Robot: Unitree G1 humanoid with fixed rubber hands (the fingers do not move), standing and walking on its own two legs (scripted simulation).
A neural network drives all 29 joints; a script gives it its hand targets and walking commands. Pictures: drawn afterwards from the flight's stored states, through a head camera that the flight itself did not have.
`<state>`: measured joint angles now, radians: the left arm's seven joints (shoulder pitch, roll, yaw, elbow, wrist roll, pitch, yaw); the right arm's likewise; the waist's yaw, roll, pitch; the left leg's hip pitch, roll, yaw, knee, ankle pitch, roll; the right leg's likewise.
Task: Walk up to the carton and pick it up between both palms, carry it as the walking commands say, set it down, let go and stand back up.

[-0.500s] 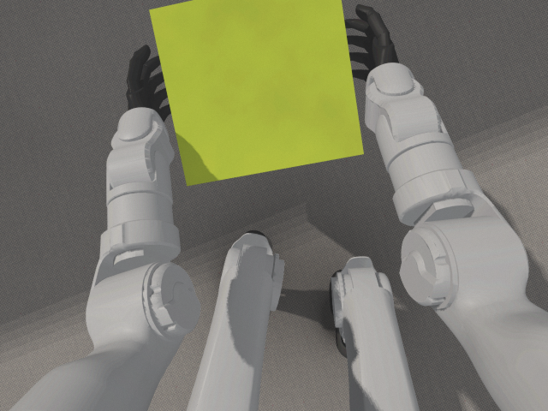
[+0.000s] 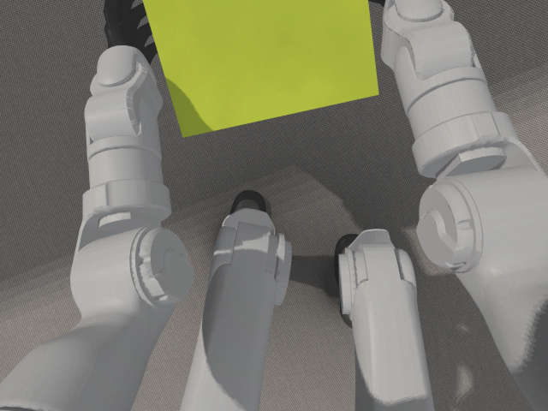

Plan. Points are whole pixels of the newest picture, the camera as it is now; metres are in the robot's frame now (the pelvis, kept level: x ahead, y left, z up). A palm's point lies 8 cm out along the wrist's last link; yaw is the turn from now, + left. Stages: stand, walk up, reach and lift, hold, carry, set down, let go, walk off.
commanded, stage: set down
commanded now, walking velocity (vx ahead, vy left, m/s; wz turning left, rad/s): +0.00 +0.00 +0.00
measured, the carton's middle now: (266, 34) +0.53 +0.13 -0.24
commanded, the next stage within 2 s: none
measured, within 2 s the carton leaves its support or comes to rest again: rests again in 1.58 s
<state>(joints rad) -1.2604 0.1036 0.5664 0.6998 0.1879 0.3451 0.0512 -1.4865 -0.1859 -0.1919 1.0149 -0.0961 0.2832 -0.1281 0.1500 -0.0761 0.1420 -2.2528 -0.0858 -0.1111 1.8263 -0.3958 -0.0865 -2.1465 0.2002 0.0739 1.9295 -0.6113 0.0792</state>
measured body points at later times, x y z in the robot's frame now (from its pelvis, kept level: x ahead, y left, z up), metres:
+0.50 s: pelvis -0.01 +0.00 -0.04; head +0.38 +0.05 +0.17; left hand +0.50 +0.27 -0.23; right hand +0.59 -0.02 -0.23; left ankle +0.14 +0.14 -0.41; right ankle +0.08 -0.12 -0.41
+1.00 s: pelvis +0.00 +0.00 -0.05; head +0.39 +0.02 +0.18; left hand +0.50 +0.27 -0.24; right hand +0.59 -0.02 -0.25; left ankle +0.14 +0.14 -0.41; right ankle +0.08 -0.11 -0.41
